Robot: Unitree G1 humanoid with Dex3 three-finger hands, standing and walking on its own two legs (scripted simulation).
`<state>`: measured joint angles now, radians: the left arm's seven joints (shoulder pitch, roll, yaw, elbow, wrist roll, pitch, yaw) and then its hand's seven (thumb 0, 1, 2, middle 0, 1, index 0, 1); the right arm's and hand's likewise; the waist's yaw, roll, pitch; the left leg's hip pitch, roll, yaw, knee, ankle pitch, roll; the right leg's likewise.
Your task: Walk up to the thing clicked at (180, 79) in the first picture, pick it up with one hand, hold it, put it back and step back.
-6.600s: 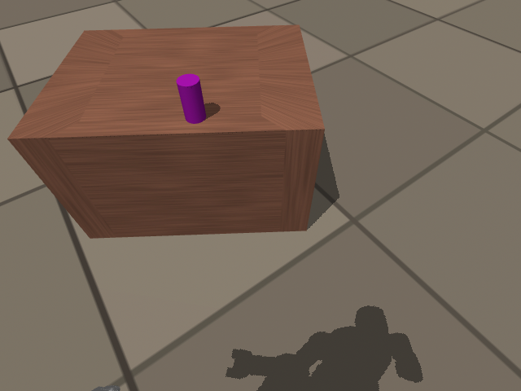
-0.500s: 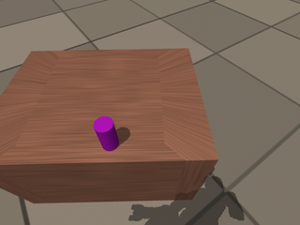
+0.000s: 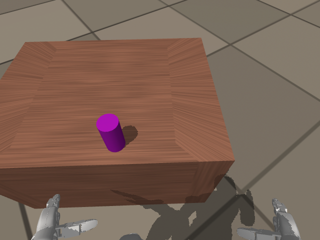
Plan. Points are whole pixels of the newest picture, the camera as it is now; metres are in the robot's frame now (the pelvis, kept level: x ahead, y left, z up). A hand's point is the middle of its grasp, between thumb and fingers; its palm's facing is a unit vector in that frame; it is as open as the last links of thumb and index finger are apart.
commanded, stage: go down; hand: left
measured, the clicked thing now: (112, 133) +0.43 +0.19 -0.09
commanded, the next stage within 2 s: rise first in 0.02 s
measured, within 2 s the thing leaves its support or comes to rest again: neither
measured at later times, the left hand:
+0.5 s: hand (68, 217) +0.18 +0.27 -0.10, palm faces +0.28 -0.90 -0.35, open 17.3 cm
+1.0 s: hand (63, 214) +0.18 +0.28 -0.08, palm faces +0.32 -0.88 -0.36, open 17.5 cm
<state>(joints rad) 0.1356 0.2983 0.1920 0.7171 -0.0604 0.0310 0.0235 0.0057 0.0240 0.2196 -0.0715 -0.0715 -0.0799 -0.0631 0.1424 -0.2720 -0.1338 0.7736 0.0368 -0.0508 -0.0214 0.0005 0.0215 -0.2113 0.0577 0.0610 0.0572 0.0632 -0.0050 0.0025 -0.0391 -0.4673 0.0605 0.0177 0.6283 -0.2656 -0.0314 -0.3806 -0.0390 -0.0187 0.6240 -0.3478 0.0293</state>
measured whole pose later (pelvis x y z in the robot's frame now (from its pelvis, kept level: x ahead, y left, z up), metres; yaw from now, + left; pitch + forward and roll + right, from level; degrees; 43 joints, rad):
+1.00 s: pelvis +0.01 +0.00 -0.03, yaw +1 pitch +8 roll +0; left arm 0.36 0.27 0.27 0.31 -0.03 -0.05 0.08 -0.01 -0.59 0.03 -0.09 -0.09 -0.10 -0.08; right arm 0.38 -0.22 -0.11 0.29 0.01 0.00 -0.06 -0.01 0.46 -0.06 0.06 0.05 0.05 0.05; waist 0.00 -0.01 -0.10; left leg -0.62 0.06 0.00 0.87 -0.40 -0.03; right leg -0.52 -0.05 -0.02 0.86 -0.48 0.04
